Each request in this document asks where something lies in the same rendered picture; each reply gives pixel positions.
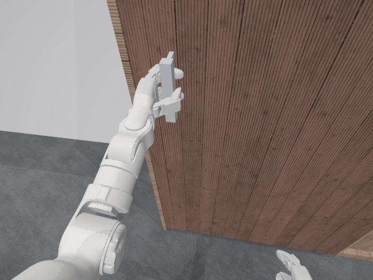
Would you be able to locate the handle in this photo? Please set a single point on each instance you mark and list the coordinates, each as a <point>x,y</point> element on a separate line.
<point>167,75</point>

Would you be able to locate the wardrobe door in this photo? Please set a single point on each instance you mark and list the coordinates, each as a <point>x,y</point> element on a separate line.
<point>364,243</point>
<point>274,140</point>

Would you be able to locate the robot left upper arm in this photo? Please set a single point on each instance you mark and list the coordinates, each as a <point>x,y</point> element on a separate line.
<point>92,247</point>

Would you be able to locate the robot left hand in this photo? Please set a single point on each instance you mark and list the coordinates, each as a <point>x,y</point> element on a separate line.
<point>150,96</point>

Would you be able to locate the robot right hand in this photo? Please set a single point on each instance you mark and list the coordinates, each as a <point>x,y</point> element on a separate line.
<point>292,263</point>

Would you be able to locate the robot left forearm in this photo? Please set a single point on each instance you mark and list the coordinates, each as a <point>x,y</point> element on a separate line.
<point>112,188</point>

